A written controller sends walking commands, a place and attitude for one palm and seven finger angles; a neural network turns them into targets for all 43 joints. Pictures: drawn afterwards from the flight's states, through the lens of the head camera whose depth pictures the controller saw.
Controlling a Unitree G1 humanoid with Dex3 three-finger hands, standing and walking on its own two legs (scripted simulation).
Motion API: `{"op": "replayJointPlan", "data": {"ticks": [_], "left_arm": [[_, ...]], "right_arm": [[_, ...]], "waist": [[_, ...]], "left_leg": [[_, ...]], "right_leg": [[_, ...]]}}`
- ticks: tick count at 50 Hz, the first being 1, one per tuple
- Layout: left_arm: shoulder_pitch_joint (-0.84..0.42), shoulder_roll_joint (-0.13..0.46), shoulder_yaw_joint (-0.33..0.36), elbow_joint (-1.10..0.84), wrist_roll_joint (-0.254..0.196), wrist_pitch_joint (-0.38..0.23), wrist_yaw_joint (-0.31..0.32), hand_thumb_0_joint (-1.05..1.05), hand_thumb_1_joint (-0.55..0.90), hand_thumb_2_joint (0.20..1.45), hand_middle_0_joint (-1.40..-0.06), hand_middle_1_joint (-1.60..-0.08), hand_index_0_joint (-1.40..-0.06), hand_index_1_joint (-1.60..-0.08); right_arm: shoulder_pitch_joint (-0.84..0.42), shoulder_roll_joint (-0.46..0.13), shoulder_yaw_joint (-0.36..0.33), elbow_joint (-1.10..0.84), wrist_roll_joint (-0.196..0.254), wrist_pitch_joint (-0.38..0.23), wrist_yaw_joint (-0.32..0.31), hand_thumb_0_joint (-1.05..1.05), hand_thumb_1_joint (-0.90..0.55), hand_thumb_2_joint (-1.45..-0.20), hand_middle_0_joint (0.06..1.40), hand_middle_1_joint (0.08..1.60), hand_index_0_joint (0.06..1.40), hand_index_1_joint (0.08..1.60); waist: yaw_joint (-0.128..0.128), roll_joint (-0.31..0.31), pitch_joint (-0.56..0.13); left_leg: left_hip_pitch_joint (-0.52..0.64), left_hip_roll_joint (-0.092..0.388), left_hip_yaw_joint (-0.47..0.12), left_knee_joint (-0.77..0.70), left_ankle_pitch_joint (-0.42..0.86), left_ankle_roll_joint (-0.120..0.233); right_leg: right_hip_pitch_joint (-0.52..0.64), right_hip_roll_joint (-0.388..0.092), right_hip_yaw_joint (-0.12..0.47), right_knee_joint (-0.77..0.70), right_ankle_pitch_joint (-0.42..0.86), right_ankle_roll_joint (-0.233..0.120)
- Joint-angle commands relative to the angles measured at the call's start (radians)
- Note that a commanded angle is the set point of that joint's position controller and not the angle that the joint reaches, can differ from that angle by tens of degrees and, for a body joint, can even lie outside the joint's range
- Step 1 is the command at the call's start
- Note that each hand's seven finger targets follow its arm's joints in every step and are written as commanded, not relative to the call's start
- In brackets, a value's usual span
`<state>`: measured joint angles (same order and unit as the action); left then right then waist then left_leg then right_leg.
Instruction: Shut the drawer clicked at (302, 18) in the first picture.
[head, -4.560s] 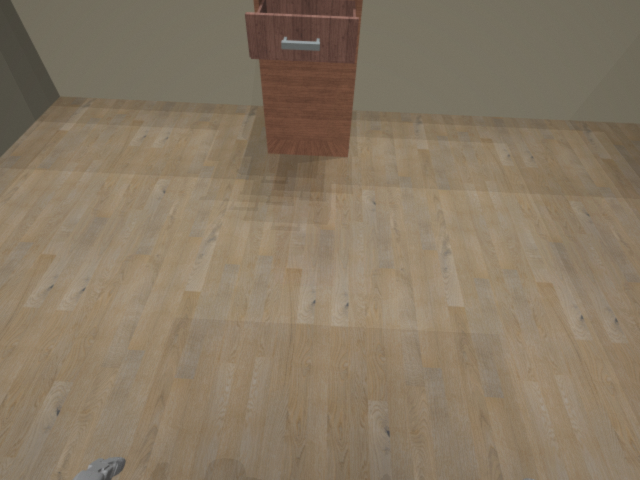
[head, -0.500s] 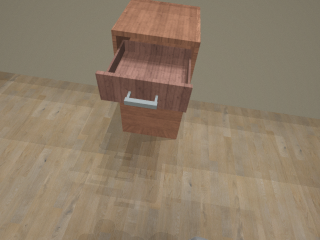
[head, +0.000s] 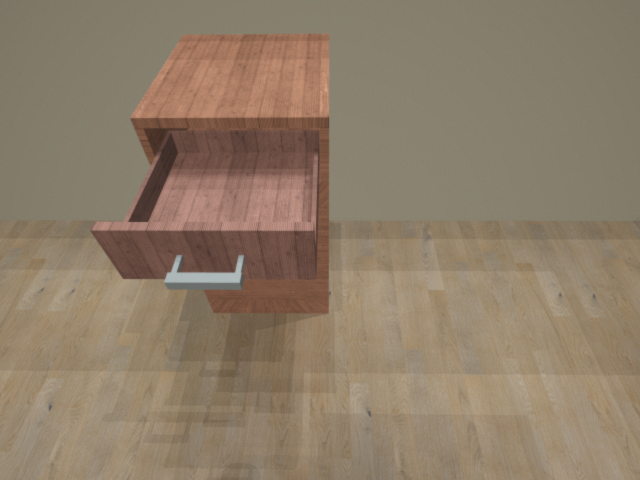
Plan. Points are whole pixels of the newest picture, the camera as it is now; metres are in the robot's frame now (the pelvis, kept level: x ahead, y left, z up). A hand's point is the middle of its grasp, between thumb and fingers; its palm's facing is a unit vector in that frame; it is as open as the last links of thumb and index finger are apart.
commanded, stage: take the last steps up to it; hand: left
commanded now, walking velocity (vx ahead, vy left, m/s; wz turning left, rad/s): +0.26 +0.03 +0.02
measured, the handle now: (207, 271) +0.46 +0.22 -0.07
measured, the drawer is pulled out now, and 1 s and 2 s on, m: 0.30 0.30 0.30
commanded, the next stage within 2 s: come to a stop and stand still in 0.28 s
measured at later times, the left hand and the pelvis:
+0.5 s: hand out of the picture +0.13 +0.20 -0.18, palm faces +0.06 -0.99 -0.16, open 7.4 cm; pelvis +0.14 +0.03 +0.00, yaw -1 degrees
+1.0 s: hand (201, 469) +0.17 +0.18 -0.16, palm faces +0.07 -0.96 -0.26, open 7.4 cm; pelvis +0.12 -0.01 +0.01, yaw +0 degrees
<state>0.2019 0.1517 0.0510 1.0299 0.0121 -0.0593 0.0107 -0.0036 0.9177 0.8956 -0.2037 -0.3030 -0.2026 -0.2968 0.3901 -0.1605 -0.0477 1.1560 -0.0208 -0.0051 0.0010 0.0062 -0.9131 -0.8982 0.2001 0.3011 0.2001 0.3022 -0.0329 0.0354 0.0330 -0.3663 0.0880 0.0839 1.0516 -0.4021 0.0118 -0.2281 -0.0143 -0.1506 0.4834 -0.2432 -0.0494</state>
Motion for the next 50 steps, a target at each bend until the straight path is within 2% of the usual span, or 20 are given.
{"op": "replayJointPlan", "data": {"ticks": [1, 9, 11, 13, 14, 15, 16, 17, 19, 22, 28, 31, 33, 35, 36, 37, 39, 41, 47, 50], "left_arm": [[0.106, 0.1, 0.02, 0.0, 0.009, -0.016, 0.009, 0.0, 0.9, 0.9, -0.2, -0.3, -0.2, -0.3], [0.192, 0.145, 0.019, 0.056, 0.011, -0.018, 0.005, 0.0, 0.9, 0.9, -0.2, -0.3, -0.2, -0.3], [0.199, 0.144, 0.02, 0.07, 0.008, -0.011, 0.006, 0.0, 0.9, 0.9, -0.2, -0.3, -0.2, -0.3], [0.189, 0.121, 0.015, 0.076, 0.006, -0.003, 0.009, 0.0, 0.9, 0.9, -0.2, -0.3, -0.2, -0.3], [0.204, 0.096, 0.009, 0.073, 0.003, 0.001, 0.007, 0.0, 0.9, 0.9, -0.2, -0.3, -0.2, -0.3], [0.228, 0.052, 0.002, 0.061, -0.004, 0.002, 0.005, 0.0, 0.9, 0.9, -0.2, -0.3, -0.2, -0.3], [0.202, 0.049, -0.004, 0.039, 0.002, -0.001, 0.007, 0.0, 0.9, 0.9, -0.2, -0.3, -0.2, -0.3], [0.155, 0.067, -0.002, 0.03, 0.005, 0.007, 0.012, 0.0, 0.9, 0.9, -0.2, -0.3, -0.2, -0.3], [0.126, 0.056, 0.004, 0.045, 0.005, 0.013, 0.003, 0.0, 0.9, 0.9, -0.2, -0.3, -0.2, -0.3], [0.205, 0.006, -0.011, 0.088, -0.001, 0.045, 0.011, 0.0, 0.9, 0.9, -0.2, -0.3, -0.2, -0.3], [0.17, 0.042, -0.012, 0.053, 0.006, 0.084, 0.025, 0.0, 0.9, 0.9, -0.2, -0.3, -0.2, -0.3], [0.181, 0.072, -0.002, 0.034, 0.01, 0.079, 0.027, 0.0, 0.9, 0.9, -0.2, -0.3, -0.2, -0.3], [0.164, 0.138, 0.004, 0.018, 0.017, 0.061, 0.031, 0.0, 0.9, 0.9, -0.2, -0.3, -0.2, -0.3], [0.114, 0.222, 0.019, -0.003, 0.011, 0.049, 0.029, 0.0, 0.9, 0.9, -0.2, -0.3, -0.2, -0.3], [0.105, 0.208, 0.017, -0.008, 0.01, 0.049, 0.03, 0.0, 0.9, 0.9, -0.2, -0.3, -0.2, -0.3], [0.079, 0.188, 0.013, -0.007, 0.011, 0.051, 0.034, 0.0, 0.9, 0.9, -0.2, -0.3, -0.2, -0.3], [0.053, 0.19, 0.021, -0.019, 0.012, 0.051, 0.037, 0.0, 0.9, 0.9, -0.2, -0.3, -0.2, -0.3], [0.063, 0.194, 0.027, -0.025, 0.011, 0.051, 0.037, 0.0, 0.9, 0.9, -0.2, -0.3, -0.2, -0.3], [0.073, 0.21, 0.044, -0.034, 0.018, 0.06, 0.035, 0.0, 0.9, 0.9, -0.2, -0.3, -0.2, -0.3], [0.062, 0.202, 0.042, -0.028, 0.016, 0.064, 0.03, 0.0, 0.9, 0.9, -0.2, -0.3, -0.2, -0.3]], "right_arm": [[-0.018, -0.028, -0.013, -0.09, -0.008, -0.021, 0.003, 0.0, -0.9, -0.9, 0.2, 0.3, 0.2, 0.3], [-0.185, -0.025, -0.002, -0.155, 0.0, -0.036, 0.019, 0.0, -0.9, -0.9, 0.2, 0.3, 0.2, 0.3], [-0.191, -0.034, 0.0, -0.157, 0.001, -0.04, 0.015, 0.0, -0.9, -0.9, 0.2, 0.3, 0.2, 0.3], [-0.107, -0.057, -0.001, -0.125, -0.003, -0.049, 0.006, 0.0, -0.9, -0.9, 0.2, 0.3, 0.2, 0.3], [-0.019, -0.108, -0.01, -0.1, -0.007, -0.057, -0.004, 0.0, -0.9, -0.9, 0.2, 0.3, 0.2, 0.3], [0.065, -0.203, -0.031, -0.086, -0.016, -0.058, -0.016, 0.0, -0.9, -0.9, 0.2, 0.3, 0.2, 0.3], [0.108, -0.226, -0.031, -0.075, -0.007, -0.046, -0.021, 0.0, -0.9, -0.9, 0.2, 0.3, 0.2, 0.3], [0.088, -0.215, -0.024, -0.082, -0.004, -0.046, -0.03, 0.0, -0.9, -0.9, 0.2, 0.3, 0.2, 0.3], [-0.05, -0.135, -0.005, -0.116, -0.002, -0.048, -0.032, 0.0, -0.9, -0.9, 0.2, 0.3, 0.2, 0.3], [-0.154, -0.073, 0.018, -0.13, 0.005, -0.056, -0.042, 0.0, -0.9, -0.9, 0.2, 0.3, 0.2, 0.3], [-0.178, -0.133, -0.008, -0.13, 0.005, -0.012, -0.045, 0.0, -0.9, -0.9, 0.2, 0.3, 0.2, 0.3], [-0.193, -0.136, -0.021, -0.136, 0.006, 0.004, -0.041, 0.0, -0.9, -0.9, 0.2, 0.3, 0.2, 0.3], [-0.174, -0.095, -0.019, -0.142, 0.014, 0.01, -0.032, 0.0, -0.9, -0.9, 0.2, 0.3, 0.2, 0.3], [-0.14, -0.05, -0.014, -0.146, 0.016, 0.035, -0.022, 0.0, -0.9, -0.9, 0.2, 0.3, 0.2, 0.3], [-0.155, -0.066, -0.018, -0.147, 0.014, 0.044, -0.024, 0.0, -0.9, -0.9, 0.2, 0.3, 0.2, 0.3], [-0.143, -0.068, -0.019, -0.141, 0.015, 0.047, -0.027, 0.0, -0.9, -0.9, 0.2, 0.3, 0.2, 0.3], [-0.134, -0.065, -0.017, -0.128, 0.015, 0.048, -0.026, 0.0, -0.9, -0.9, 0.2, 0.3, 0.2, 0.3], [-0.137, -0.079, -0.02, -0.136, 0.013, 0.052, -0.023, 0.0, -0.9, -0.9, 0.2, 0.3, 0.2, 0.3], [-0.131, -0.069, -0.014, -0.15, 0.012, 0.044, -0.013, 0.0, -0.9, -0.9, 0.2, 0.3, 0.2, 0.3], [-0.077, -0.056, -0.003, -0.132, 0.007, 0.031, -0.013, 0.0, -0.9, -0.9, 0.2, 0.3, 0.2, 0.3]], "waist": [[0.01, -0.118, 0.035], [0.059, -0.132, 0.035], [0.052, -0.149, 0.043], [0.008, -0.122, 0.025], [-0.023, -0.014, -0.039], [-0.044, 0.186, -0.106], [-0.055, 0.255, -0.142], [-0.055, 0.224, -0.106], [-0.003, 0.102, 0.004], [0.068, 0.065, -0.009], [0.053, 0.099, -0.013], [0.073, 0.104, -0.014], [0.059, -0.035, -0.026], [0.041, -0.26, -0.067], [0.058, -0.26, -0.065], [0.042, -0.215, -0.06], [0.044, -0.146, -0.062], [0.056, -0.168, -0.06], [0.086, -0.196, -0.065], [0.071, -0.19, -0.06]], "left_leg": [[-0.172, 0.055, -0.035, -0.012, 0.101, -0.03], [-0.082, 0.002, 0.017, -0.369, 0.139, -0.027], [-0.015, -0.015, 0.027, -0.438, 0.168, -0.018], [0.174, -0.034, 0.037, -0.582, 0.254, -0.01], [0.342, 0.027, -0.022, -0.615, 0.387, 0.017], [0.496, 0.234, -0.251, -0.641, 0.547, 0.108], [0.505, 0.344, -0.372, -0.724, 0.58, 0.188], [0.428, 0.364, -0.388, -0.739, 0.58, 0.209], [0.266, 0.292, -0.257, -0.78, 0.503, 0.187], [0.13, 0.192, -0.068, -0.774, 0.815, 0.124], [0.135, 0.204, -0.083, -0.742, 0.683, 0.138], [0.123, 0.165, -0.079, -0.668, 0.565, 0.1], [0.091, 0.045, -0.025, -0.554, 0.347, 0.013], [0.085, -0.06, 0.016, -0.388, -0.054, -0.04], [0.07, -0.056, -0.036, -0.274, -0.14, -0.035], [0.054, -0.057, -0.059, -0.209, -0.129, -0.037], [-0.001, -0.063, -0.089, -0.111, -0.097, -0.043], [-0.028, -0.063, -0.095, -0.083, -0.077, -0.056], [0.025, -0.062, -0.07, -0.29, -0.064, -0.05], [0.12, -0.074, -0.042, -0.456, -0.007, -0.033]], "right_leg": [[0.052, -0.277, 0.202, -0.316, 0.15, -0.12], [0.127, -0.258, 0.172, -0.249, 0.321, -0.116], [0.122, -0.246, 0.161, -0.212, 0.324, -0.099], [0.063, -0.195, 0.122, -0.077, 0.334, -0.054], [-0.012, -0.144, 0.085, 0.088, 0.272, -0.02], [-0.191, -0.041, 0.01, 0.303, -0.062, 0.023], [-0.264, 0.002, 0.027, 0.524, -0.383, 0.032], [-0.298, -0.033, 0.095, 0.649, -0.379, 0.028], [-0.308, -0.092, 0.129, 0.674, -0.254, 0.039], [-0.119, -0.095, 0.134, 0.476, -0.12, 0.076], [-0.041, -0.061, 0.09, 0.232, -0.091, 0.085], [0.015, -0.054, 0.091, 0.069, 0.04, 0.075], [0.039, -0.142, 0.235, -0.049, 0.34, 0.034], [0.003, -0.335, 0.397, -0.162, 0.497, -0.098], [-0.01, -0.358, 0.398, -0.184, 0.538, -0.138], [0.009, -0.348, 0.382, -0.167, 0.577, -0.161], [0.06, -0.32, 0.322, -0.134, 0.616, -0.16], [0.085, -0.314, 0.307, -0.138, 0.593, -0.152], [0.09, -0.294, 0.342, -0.22, 0.19, -0.142], [0.027, -0.253, 0.342, -0.266, -0.052, -0.11]]}}
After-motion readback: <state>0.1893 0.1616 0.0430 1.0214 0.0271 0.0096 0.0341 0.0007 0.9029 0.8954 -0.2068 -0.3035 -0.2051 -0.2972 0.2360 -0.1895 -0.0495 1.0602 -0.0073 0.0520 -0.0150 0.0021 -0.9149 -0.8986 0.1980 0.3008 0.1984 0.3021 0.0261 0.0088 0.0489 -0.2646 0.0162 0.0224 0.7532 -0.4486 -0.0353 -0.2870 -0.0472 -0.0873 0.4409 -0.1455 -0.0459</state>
